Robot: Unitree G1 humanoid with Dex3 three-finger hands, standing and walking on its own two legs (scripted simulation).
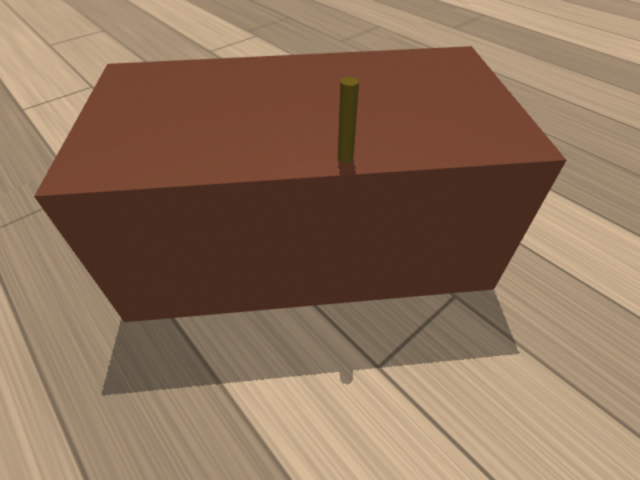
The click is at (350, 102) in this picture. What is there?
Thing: slim round
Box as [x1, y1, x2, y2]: [338, 77, 358, 162]
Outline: 353,77 342,78 340,82 338,159 343,162 348,162 353,157 358,80
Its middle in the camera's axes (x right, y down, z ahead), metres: +0.07 -0.28 +0.99
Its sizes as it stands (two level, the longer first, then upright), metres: 0.042 0.042 0.214
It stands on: a support 0.60 m high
